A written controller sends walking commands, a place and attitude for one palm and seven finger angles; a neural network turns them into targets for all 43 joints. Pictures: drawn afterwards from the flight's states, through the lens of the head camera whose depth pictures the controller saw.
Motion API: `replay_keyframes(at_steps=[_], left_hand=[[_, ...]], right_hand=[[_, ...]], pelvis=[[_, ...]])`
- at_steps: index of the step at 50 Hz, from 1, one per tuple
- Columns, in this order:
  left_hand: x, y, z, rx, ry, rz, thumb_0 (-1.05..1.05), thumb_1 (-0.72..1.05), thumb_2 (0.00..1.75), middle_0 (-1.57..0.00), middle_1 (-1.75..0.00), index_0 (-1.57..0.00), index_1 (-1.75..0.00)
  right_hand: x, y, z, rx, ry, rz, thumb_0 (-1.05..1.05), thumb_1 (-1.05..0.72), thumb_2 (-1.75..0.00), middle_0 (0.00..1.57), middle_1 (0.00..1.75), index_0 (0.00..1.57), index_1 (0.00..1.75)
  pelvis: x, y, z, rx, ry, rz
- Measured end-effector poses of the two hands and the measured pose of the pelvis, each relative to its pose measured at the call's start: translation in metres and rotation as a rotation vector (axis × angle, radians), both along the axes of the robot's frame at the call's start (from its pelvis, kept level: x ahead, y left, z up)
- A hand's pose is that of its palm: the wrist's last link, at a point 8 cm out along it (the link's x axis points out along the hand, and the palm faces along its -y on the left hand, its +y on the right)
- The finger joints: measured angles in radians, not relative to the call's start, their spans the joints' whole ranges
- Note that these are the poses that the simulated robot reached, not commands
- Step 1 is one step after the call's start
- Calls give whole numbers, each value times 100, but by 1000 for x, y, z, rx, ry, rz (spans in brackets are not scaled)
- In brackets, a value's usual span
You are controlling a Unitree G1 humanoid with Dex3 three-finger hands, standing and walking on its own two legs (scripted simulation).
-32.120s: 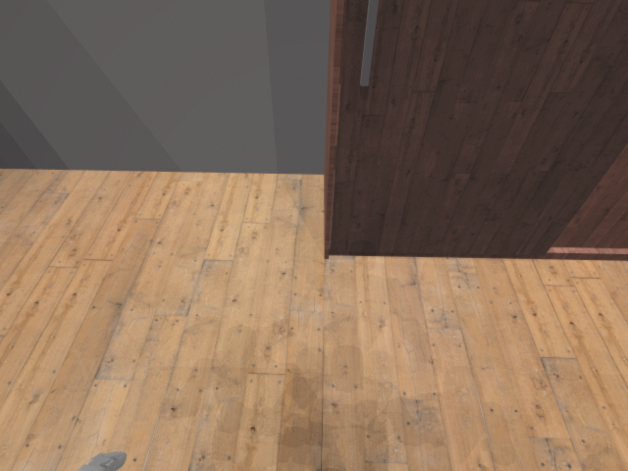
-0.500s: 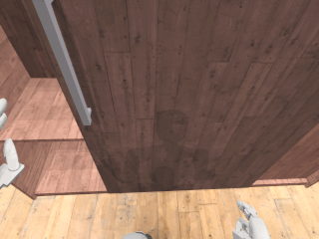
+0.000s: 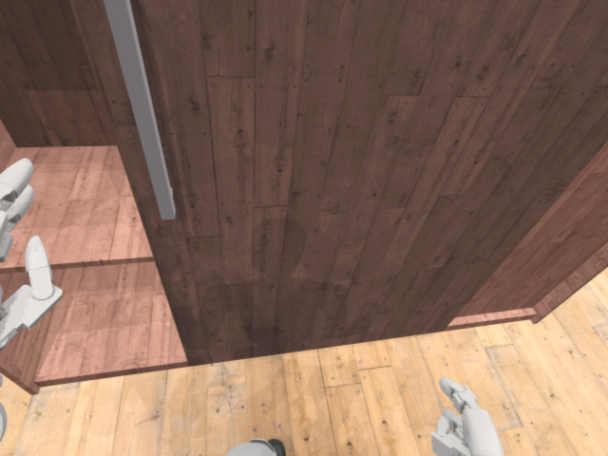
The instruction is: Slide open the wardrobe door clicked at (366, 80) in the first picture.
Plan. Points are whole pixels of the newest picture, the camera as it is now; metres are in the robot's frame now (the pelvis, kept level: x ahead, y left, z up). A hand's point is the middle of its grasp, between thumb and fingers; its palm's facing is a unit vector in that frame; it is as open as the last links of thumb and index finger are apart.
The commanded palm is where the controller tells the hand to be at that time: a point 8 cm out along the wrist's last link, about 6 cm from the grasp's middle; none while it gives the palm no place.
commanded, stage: stop stepping back and stand still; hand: left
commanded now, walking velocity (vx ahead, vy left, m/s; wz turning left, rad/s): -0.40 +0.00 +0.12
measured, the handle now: (148, 116) +0.46 +0.26 +0.20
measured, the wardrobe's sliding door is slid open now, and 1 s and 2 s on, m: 0.43 0.43 0.43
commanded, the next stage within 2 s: let the arm hang, fingers relaxed in 1.44 s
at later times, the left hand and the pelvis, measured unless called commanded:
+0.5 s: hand out of the picture +0.12 +0.32 +0.19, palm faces +0.37 -0.88 -0.31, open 7.4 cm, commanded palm +0.05 +0.36 +0.20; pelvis -0.09 +0.06 +0.03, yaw +0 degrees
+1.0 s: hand out of the picture +0.13 +0.36 +0.19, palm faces +0.43 -0.74 -0.52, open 7.4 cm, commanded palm +0.06 +0.40 +0.20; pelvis -0.06 +0.10 +0.01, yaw +4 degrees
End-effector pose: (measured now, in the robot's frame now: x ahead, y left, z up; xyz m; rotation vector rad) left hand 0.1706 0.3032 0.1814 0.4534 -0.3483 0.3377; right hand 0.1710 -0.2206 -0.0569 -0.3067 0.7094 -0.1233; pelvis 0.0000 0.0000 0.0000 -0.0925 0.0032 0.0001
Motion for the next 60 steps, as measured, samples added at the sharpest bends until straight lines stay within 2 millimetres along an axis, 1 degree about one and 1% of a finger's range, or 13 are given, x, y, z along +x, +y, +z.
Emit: replay_keyframes(at_steps=[4,10,13,19,22,26,30,34,37,41,46,51,60], left_hand=[[-5,9,-3,-29,25,-25,1,89,90,-21,-30,-21,-30],[-73,13,21,102,18,-54,1,89,90,-21,-30,-21,-30],[-94,31,20,70,-22,0,1,88,90,-21,-30,-22,-30],[-74,82,-11,-135,-100,144,1,89,90,-20,-30,-21,-30],[-72,76,-4,-151,-37,94,1,89,90,-20,-30,-21,-30],[-97,50,23,-47,57,-40,1,89,90,-20,-30,-20,-30],[-118,57,40,113,110,-29,1,89,90,-21,-30,-21,-30],[-123,84,29,124,77,95,1,88,90,-21,-30,-22,-30],[-117,105,7,0,65,188,0,88,90,-21,-30,-22,-30],[-99,109,-18,-110,56,193,1,89,90,-20,-30,-21,-30],[-81,97,7,13,56,98,1,89,90,-20,-30,-21,-30],[-79,96,33,170,79,93,1,89,90,-21,-30,-21,-30],[-56,127,-9,15,214,227,1,89,90,-21,-30,-21,-30]], right_hand=[[-32,2,8,-17,18,-23,1,-90,-90,20,30,21,30],[-77,3,12,-30,18,-22,1,-90,-90,20,30,21,30],[-101,7,9,-58,72,-64,1,-90,-90,20,30,21,30],[-130,30,-3,-70,58,-99,1,-90,-90,20,30,21,30],[-144,56,9,15,52,-91,1,-91,-90,20,30,20,30],[-155,82,25,90,51,-75,1,-90,-90,20,30,21,30],[-151,87,16,91,75,-48,1,-90,-90,21,30,21,30],[-137,78,-16,64,100,-19,1,-90,-90,21,30,21,30],[-128,74,-18,43,110,-39,1,-90,-90,21,30,21,30],[-108,75,-16,-7,44,-40,1,-90,-90,20,30,21,30],[-89,95,-3,46,-12,-7,1,-91,-90,20,30,20,30],[-73,107,-10,118,10,22,1,-90,-90,20,30,21,30],[-45,108,-21,72,87,-6,1,-90,-90,20,30,21,30]], pelvis=[[-24,4,6,-7,4,18],[-57,17,3,11,1,2],[-60,31,5,20,-17,-26],[-85,58,-5,30,-37,4],[-95,60,13,44,-38,9],[-94,64,35,24,-6,-4],[-94,67,33,42,20,11],[-102,77,10,50,10,7],[-93,84,7,59,-3,20],[-83,99,-2,81,-17,39],[-77,98,7,106,-8,48],[-61,96,11,76,27,62],[-28,114,13,103,29,57]])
